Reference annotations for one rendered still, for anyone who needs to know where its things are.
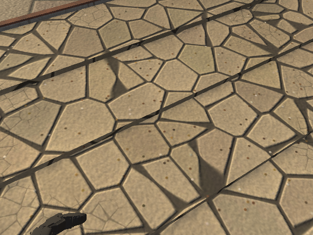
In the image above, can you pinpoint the left robot hand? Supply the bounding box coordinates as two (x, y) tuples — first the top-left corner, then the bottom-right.
(30, 212), (87, 235)

